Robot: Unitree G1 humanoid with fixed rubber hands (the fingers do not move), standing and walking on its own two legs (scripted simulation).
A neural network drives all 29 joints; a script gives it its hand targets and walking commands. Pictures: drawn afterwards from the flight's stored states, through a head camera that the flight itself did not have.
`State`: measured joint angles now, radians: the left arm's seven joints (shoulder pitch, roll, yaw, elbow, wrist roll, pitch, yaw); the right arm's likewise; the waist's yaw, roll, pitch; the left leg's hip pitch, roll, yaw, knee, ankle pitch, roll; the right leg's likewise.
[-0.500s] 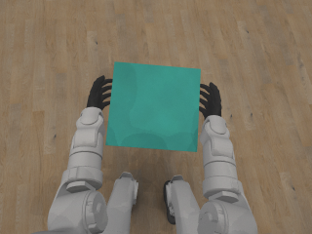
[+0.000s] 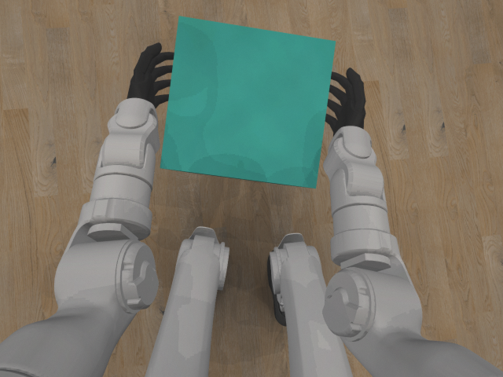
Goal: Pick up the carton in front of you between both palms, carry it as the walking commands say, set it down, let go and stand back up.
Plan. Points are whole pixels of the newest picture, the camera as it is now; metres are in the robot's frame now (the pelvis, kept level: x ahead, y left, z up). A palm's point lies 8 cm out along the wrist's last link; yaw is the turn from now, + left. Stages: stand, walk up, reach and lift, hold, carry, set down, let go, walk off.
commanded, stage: set down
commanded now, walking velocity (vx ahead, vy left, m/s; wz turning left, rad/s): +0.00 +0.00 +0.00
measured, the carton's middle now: (245, 121) +0.49 +0.03 -0.18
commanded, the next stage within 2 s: none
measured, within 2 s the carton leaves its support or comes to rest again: rests again in 1.06 s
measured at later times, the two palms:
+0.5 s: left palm (161, 108) +0.52 +0.20 -0.26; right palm (311, 132) +0.50 -0.10 -0.25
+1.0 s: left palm (167, 116) +0.52 +0.19 -0.30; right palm (307, 137) +0.50 -0.11 -0.30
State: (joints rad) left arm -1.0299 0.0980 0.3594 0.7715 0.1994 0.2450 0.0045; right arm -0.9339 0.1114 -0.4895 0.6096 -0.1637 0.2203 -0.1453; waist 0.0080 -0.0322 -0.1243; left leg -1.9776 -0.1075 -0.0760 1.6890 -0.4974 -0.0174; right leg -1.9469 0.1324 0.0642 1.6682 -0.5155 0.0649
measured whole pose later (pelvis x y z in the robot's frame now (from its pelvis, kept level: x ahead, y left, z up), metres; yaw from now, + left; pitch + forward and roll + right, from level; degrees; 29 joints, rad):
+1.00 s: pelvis -0.01 +0.00 -0.14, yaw -2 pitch +39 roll -3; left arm -1.40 0.32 0.19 1.08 0.04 0.20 0.02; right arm -1.27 -0.03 -0.42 0.86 -0.04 0.17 -0.23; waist 0.03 -0.06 0.25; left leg -2.26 -0.08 -0.04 2.18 -0.60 -0.01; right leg -2.23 0.18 0.03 2.15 -0.60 0.09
